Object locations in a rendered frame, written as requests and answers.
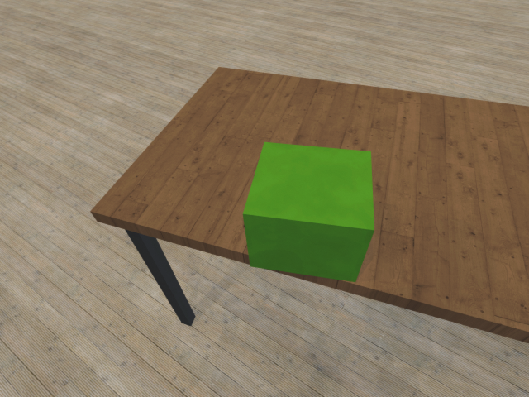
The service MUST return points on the carton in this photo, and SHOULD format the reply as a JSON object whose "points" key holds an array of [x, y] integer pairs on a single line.
{"points": [[310, 211]]}

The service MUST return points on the table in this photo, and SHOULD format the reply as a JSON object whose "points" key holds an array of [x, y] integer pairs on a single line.
{"points": [[450, 189]]}

